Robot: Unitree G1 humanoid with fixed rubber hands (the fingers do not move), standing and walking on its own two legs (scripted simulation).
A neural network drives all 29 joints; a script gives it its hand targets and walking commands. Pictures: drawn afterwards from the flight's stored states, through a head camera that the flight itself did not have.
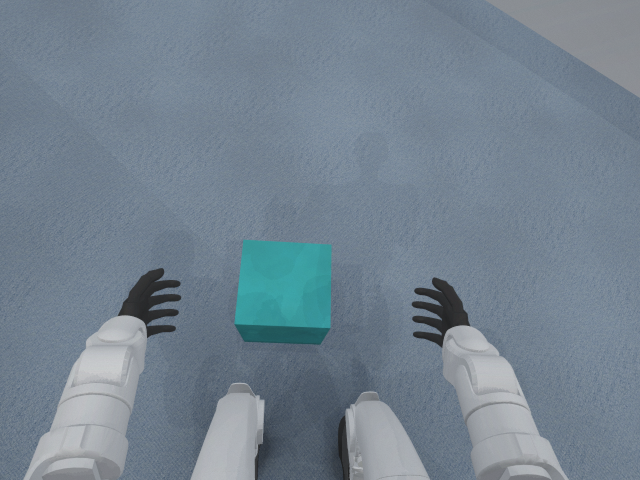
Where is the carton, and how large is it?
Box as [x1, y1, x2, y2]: [234, 240, 331, 344]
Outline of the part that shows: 243,240 234,324 244,341 319,344 330,327 331,245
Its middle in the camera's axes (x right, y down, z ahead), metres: -0.09 +0.13 +1.01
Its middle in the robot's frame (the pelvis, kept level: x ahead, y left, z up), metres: +0.48 +0.04 -0.56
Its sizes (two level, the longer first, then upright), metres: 0.210 0.200 0.250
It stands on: the floor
